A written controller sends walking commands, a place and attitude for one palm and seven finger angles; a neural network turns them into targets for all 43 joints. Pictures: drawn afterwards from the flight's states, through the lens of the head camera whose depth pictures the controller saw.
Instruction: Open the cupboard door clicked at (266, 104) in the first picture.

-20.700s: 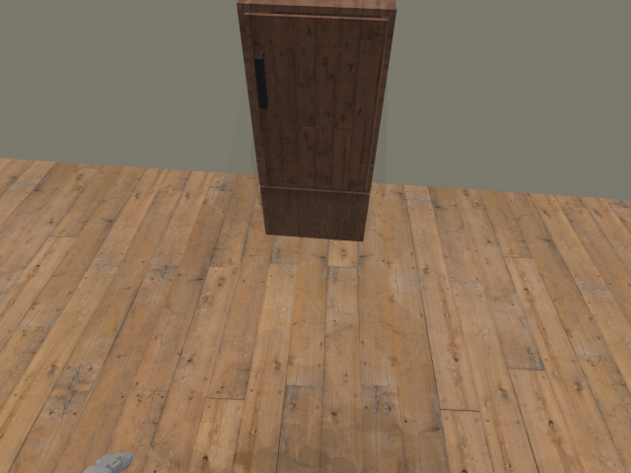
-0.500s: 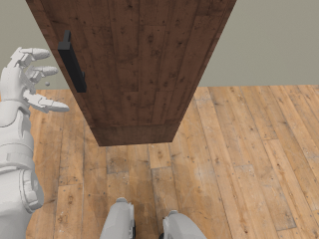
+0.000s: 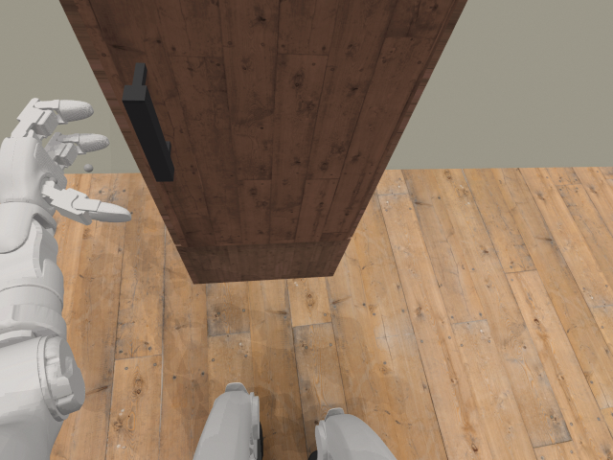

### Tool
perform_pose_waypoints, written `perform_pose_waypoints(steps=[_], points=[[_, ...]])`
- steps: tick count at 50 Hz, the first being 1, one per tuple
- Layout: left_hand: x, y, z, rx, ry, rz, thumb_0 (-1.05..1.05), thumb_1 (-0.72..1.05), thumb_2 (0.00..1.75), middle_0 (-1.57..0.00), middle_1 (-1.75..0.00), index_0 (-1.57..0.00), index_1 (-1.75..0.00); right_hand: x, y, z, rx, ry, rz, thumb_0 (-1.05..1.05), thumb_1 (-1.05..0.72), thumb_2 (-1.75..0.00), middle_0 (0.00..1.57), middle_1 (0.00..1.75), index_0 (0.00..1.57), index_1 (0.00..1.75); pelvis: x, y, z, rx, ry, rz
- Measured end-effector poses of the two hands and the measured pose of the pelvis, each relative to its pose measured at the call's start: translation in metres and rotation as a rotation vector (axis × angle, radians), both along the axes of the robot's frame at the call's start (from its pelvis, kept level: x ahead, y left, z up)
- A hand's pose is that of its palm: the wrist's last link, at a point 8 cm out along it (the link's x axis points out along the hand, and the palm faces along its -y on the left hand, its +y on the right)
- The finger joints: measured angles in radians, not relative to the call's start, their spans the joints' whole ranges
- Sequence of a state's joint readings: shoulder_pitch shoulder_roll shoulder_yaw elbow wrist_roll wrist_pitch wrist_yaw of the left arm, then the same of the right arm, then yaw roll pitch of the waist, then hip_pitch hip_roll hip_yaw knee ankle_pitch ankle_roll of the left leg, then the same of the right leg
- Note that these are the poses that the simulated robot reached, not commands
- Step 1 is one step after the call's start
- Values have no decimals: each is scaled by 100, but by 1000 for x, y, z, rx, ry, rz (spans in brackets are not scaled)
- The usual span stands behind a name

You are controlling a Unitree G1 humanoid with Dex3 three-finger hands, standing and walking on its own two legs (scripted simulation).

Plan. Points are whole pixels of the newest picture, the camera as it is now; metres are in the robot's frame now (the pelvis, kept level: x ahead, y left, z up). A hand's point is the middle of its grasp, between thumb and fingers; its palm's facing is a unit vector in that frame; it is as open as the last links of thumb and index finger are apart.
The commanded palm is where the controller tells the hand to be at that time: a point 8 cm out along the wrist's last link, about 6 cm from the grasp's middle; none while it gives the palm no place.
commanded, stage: move the hooked fingers beside the handle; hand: left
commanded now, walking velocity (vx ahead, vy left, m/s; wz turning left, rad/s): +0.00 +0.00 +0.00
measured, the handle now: (153, 127) +0.52 +0.20 +0.07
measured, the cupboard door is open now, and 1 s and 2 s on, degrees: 0 0 0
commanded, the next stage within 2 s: slide the fingers in behind the handle in 0.34 s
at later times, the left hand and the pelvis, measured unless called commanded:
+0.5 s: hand (93, 166) +0.46 +0.26 +0.05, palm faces +0.09 -1.00 -0.01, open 14.0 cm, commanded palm +0.45 +0.29 +0.06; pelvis +0.00 +0.00 +0.00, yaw +0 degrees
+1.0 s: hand (119, 167) +0.46 +0.23 +0.06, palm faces +0.08 -1.00 -0.01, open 14.0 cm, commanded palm +0.44 +0.26 +0.06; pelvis +0.00 +0.00 +0.00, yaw +1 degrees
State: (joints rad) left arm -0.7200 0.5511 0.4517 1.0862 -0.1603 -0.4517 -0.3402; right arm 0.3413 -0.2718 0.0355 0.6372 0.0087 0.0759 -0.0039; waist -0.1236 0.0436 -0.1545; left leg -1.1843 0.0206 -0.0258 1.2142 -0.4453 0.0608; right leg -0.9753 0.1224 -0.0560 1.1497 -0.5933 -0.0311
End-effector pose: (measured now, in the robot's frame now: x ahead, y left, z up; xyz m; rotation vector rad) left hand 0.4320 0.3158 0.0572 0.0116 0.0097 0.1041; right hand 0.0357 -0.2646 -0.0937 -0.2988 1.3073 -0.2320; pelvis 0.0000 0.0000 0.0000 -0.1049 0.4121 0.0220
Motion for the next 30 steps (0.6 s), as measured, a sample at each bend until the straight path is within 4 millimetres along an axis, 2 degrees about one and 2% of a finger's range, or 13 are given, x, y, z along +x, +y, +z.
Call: perform_pose_waypoints(steps=[5, 10, 17, 25, 30], points=[[1, 0, 3, 4, 5, -13, -2, -50, 30, -30, -120, -30, -120, 4, 1, 0, 0, 0, 11, 1, -91, -90, 20, 30, 20, 30, 0, 1, 1, -3, -3, 8], [4, -1, -4, -8, 45, -26, -2, -50, 30, -30, -120, -30, -120, 4, 1, 1, -6, -3, 18, 1, -91, -90, 20, 30, 20, 30, -1, 2, 0, -3, 1, 11], [8, -5, -1, 0, -7, -18, -2, -50, 30, -30, -120, -30, -120, -1, -1, 0, -14, 14, 10, 0, -91, -90, 20, 30, 20, 30, -2, 2, -2, -4, 9, 5], [7, -2, -4, -5, 53, -12, -2, -49, 30, -30, -120, -30, -120, -8, 0, 0, 0, 24, -8, 1, -91, -90, 20, 30, 20, 30, 0, 0, 0, 0, 3, 1], [6, -6, 0, 5, 7, -21, -2, -50, 30, -30, -120, -30, -120, -10, -1, 0, 0, 36, -6, 1, -91, -90, 20, 30, 20, 30, 0, -1, 0, -1, 3, 5]])
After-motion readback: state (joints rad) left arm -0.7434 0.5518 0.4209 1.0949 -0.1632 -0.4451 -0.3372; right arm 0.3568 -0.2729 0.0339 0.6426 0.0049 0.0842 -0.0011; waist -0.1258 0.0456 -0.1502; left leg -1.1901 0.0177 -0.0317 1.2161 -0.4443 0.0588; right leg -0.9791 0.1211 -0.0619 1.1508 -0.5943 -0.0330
